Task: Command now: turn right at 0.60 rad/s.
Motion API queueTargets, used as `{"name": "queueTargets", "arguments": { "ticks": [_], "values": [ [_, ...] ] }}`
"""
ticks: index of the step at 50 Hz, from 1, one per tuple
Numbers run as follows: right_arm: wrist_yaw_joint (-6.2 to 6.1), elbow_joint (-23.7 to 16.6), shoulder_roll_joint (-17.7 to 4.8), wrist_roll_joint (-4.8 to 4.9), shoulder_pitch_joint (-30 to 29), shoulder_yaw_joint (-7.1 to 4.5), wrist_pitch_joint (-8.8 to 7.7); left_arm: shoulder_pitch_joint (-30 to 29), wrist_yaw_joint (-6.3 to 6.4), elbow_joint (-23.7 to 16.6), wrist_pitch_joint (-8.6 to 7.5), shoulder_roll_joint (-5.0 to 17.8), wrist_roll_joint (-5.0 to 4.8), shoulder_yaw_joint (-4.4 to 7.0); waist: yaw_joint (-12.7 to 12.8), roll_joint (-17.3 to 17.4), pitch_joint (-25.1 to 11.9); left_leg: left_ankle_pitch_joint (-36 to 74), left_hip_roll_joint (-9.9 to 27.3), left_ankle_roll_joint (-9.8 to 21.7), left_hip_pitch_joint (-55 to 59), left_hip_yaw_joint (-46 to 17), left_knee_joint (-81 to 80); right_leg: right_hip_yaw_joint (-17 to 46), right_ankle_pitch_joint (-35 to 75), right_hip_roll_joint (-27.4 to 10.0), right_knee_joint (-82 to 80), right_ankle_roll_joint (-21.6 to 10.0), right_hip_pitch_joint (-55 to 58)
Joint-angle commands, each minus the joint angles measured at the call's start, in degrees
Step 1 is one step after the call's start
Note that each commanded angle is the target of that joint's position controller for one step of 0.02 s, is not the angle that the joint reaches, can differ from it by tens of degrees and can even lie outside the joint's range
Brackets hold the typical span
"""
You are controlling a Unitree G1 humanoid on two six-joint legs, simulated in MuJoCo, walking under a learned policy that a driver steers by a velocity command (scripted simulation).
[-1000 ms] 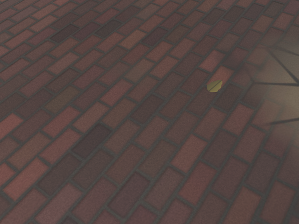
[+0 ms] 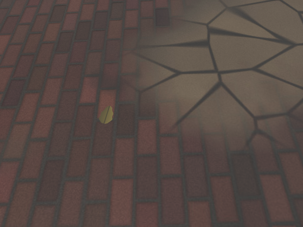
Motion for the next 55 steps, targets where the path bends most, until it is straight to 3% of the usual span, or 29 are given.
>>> {"name": "queueTargets", "arguments": {
  "ticks": [1,6,7,8,9,10,12,13,19,21,23,24,25,26,27,28,32,35,37,39,42,44,45,46,47,48,50,52,55],
  "values": [
    [0.35,-3.93,-4.52,0.29,-0.57,-1.05,-0.88,-1.42,0.09,-4.03,-0.36,10.44,-0.01,3.21,0.37,-9.82,-9.54,0.04,-1.08,0.37,2.38,-0.57,-5.59,16.72,14.39,-13.47,-5.13,-11.0,7.98],
    [1.35,-3.38,-4.7,0.32,4.15,-1.67,-2.03,-4.06,-0.09,-4.24,0.33,9.55,-1.22,2.94,-2.42,-10.12,-9.3,8.44,-1.76,3.2,12.55,0.37,-24.39,20.9,11.39,-10.08,-1.27,-7.4,5.95],
    [1.15,-3.03,-6.83,-0.26,6.05,-2.35,-2.06,-2.86,0.13,-4.16,0.35,8.05,-1.22,2.56,-2.38,-7.28,-10.0,13.65,3.18,5.19,18.77,-2.65,-28.05,18.78,4.1,-7.43,2.12,-4.45,1.6],
    [0.71,-3.72,-11.14,-1.31,5.56,-3.03,-1.67,-0.07,0.14,-4.13,0.28,4.5,-0.5,1.63,0.21,6.35,-9.99,20.65,15.66,10.66,23.64,-14.84,-30.89,8.83,-12.68,-0.34,14.25,-0.48,-6.85],
    [0.92,-3.69,-11.77,-2.88,5.31,-3.07,-1.8,-0.82,0.39,-5.14,-0.35,7.96,-0.34,2.73,-0.14,15.69,-7.06,26.96,23.78,20.82,18.51,-27.02,-33.07,2.7,-27.69,4.29,26.25,2.55,-13.62],
    [0.67,-5.23,-8.77,-2.37,2.42,-2.16,-2.17,1.09,0.46,-3.57,-0.61,11.4,0.19,3.9,0.41,10.13,-6.15,26.76,23.5,22.24,17.0,-24.45,-32.73,4.7,-25.29,1.37,35.97,4.14,-13.32],
    [0.14,-5.8,-5.66,-0.73,-1.43,-1.29,-2.06,2.92,0.69,-0.47,0.09,9.73,-0.18,4.05,1.83,5.96,-4.59,23.13,15.99,17.06,17.29,-14.16,-30.75,3.98,-18.99,1.19,40.93,5.98,-13.82],
    [-0.02,-5.65,-5.09,-0.05,-1.14,-0.97,-2.02,2.76,0.78,-0.22,0.44,8.29,-0.09,3.63,1.01,6.01,-4.04,25.43,15.38,16.98,18.38,-12.65,-30.22,4.13,-17.01,1.26,42.07,6.86,-14.95],
    [-0.27,-4.06,-5.81,-0.22,2.28,-0.78,-0.77,-1.91,0.15,-1.29,0.16,1.78,-0.05,0.55,-2.13,10.32,-6.84,28.6,12.51,17.03,21.43,-5.62,-28.88,-3.42,-16.04,-2.85,17.49,8.32,-3.63],
    [-0.05,-3.29,-7.4,0.29,4.15,-1.12,-0.28,-1.3,-0.1,-0.51,0.02,3.01,-0.49,0.77,-2.87,11.05,-6.81,29.03,13.17,17.33,20.94,-6.72,-28.03,-5.8,-13.06,-2.55,9.0,7.88,0.71],
    [0.09,-2.61,-6.65,1.17,4.32,-0.58,-0.2,2.39,-0.36,1.79,-0.15,3.08,-0.25,0.87,-0.69,9.24,-6.23,28.46,12.26,15.39,18.31,-6.06,-26.14,-7.19,-0.8,-1.87,-6.44,5.73,8.46],
    [0.24,-1.58,-5.66,1.18,6.92,-0.13,-0.76,2.48,-0.28,1.82,-0.2,4.46,0.21,0.93,-1.01,7.08,-6.45,25.4,11.51,12.33,15.22,-5.68,-25.87,-4.25,5.1,-3.62,-9.94,3.91,13.76],
    [0.69,-1.75,-3.96,-0.44,7.81,0.61,-1.65,3.29,0.21,1.35,-0.15,7.65,0.64,1.34,-2.14,-0.02,-8.93,18.96,8.64,8.2,11.19,-2.42,-21.69,3.08,17.75,-10.35,-7.72,1.66,19.76],
    [0.92,-2.05,-0.84,-1.27,9.01,1.46,-2.38,0.28,0.1,2.08,-0.13,8.31,1.4,1.29,-5.46,-11.27,-9.22,7.07,3.99,4.33,12.45,3.04,-23.07,5.57,15.5,-13.52,-4.68,-2.84,13.78],
    [0.73,-1.68,-2.95,-1.95,5.47,1.35,-2.4,-1.73,-0.54,1.05,-0.57,4.0,1.45,0.36,-2.81,-8.54,-8.03,7.69,3.91,2.21,15.53,3.02,-23.03,5.26,7.3,-12.09,-5.68,-3.91,9.99],
    [0.75,-1.57,-3.61,-1.74,3.71,1.13,-2.34,-1.44,-0.85,1.8,-0.97,2.46,1.98,-0.17,-2.16,-7.33,-6.72,9.91,3.62,1.7,16.0,3.31,-23.31,4.35,2.09,-10.4,-6.24,-2.55,8.69],
    [-0.04,0.22,-3.33,-0.64,4.86,1.18,-1.45,1.55,-0.51,3.97,-1.89,4.3,1.28,-0.02,-0.92,-8.46,-3.24,4.6,1.45,2.25,14.06,6.13,-20.02,4.71,-14.55,-8.64,-8.93,-1.78,6.08],
    [-0.03,-1.2,-3.8,0.91,1.41,0.74,-2.63,6.73,-0.1,5.12,-1.94,8.51,0.41,1.15,2.87,-12.99,3.79,-5.16,0.37,4.37,0.44,6.43,-7.13,18.43,-34.67,-16.77,-17.04,-8.66,5.63],
    [0.69,-2.03,-4.61,1.83,0.88,0.1,-3.98,8.22,0.14,5.98,-3.3,7.53,0.11,1.0,2.98,-13.44,4.88,-9.86,3.78,6.72,-8.46,2.09,1.31,23.39,-30.2,-20.82,-18.19,-11.41,10.34],
    [1.73,-1.54,-4.07,1.87,1.82,0.24,-5.14,6.35,0.08,5.67,-4.0,6.31,-0.8,0.76,1.94,-9.98,3.25,-8.22,5.18,8.12,-8.84,1.98,-2.34,19.8,-24.05,-19.79,-17.56,-10.53,13.61],
    [2.92,0.62,-2.74,1.24,5.24,0.78,-5.96,2.54,-0.62,5.15,-3.95,7.39,-1.21,1.13,-0.59,-8.16,-0.51,3.07,2.33,7.77,7.63,6.15,-13.8,9.9,-13.37,-14.78,-15.54,-8.41,6.78],
    [2.93,4.2,-3.5,1.09,13.28,0.18,-5.72,2.35,-1.02,5.54,-3.71,5.94,-0.98,0.77,-4.28,-6.28,-2.92,10.96,-0.91,6.63,22.58,8.73,-18.75,5.89,-13.31,-12.12,-10.23,-6.78,-0.98],
    [2.57,5.51,-4.27,1.32,17.85,-0.21,-5.53,2.63,-1.21,5.73,-3.88,3.77,-0.54,0.07,-6.22,-4.25,-3.72,8.89,0.21,6.99,28.6,6.73,-20.12,3.79,-13.81,-10.2,-4.67,-5.09,-5.02],
    [1.9,5.95,-8.08,0.97,23.72,-0.93,-5.69,1.57,-1.5,4.82,-4.32,-0.64,0.29,-1.28,-8.23,6.69,-4.76,1.31,11.0,10.33,33.87,-8.85,-28.03,-2.61,-14.61,-4.55,14.09,-0.71,-11.69],
    [2.36,5.51,-15.35,0.27,25.77,-2.31,-6.03,2.14,-1.09,1.52,-5.53,-0.12,-0.78,-1.01,-7.24,17.99,-6.19,-13.77,23.21,20.02,36.41,-35.6,-38.43,-4.18,-23.45,0.67,29.94,1.6,-23.42],
    [2.44,4.37,-11.63,-0.06,21.2,-1.22,-6.48,2.26,-0.78,2.12,-6.37,4.36,-2.3,0.16,-5.68,10.89,-2.2,-25.01,24.8,22.02,32.37,-39.7,-41.44,-0.12,-21.7,-3.46,37.93,0.89,-28.08],
    [2.17,2.78,-7.4,-0.18,15.57,0.17,-6.9,1.84,-1.03,3.71,-6.95,5.35,-1.84,0.65,-3.46,5.89,2.48,-16.38,19.35,17.89,28.29,-26.9,-40.78,-1.48,-10.33,-7.81,38.5,-0.56,-29.56],
    [1.99,2.47,-6.01,-0.41,14.75,0.84,-6.73,1.5,-1.47,4.49,-7.01,4.17,-0.49,0.74,-2.76,5.02,2.06,-2.86,14.75,15.26,26.38,-16.99,-41.26,-2.32,-2.8,-9.77,34.25,-0.06,-26.29],
    [1.62,3.33,-5.47,-0.05,17.65,1.14,-6.56,0.02,-1.99,4.38,-6.76,2.36,-0.23,0.41,-3.27,3.85,0.62,13.84,12.46,15.39,27.58,-9.19,-41.75,-4.9,4.02,-9.44,29.98,1.88,-26.27]
  ]
}}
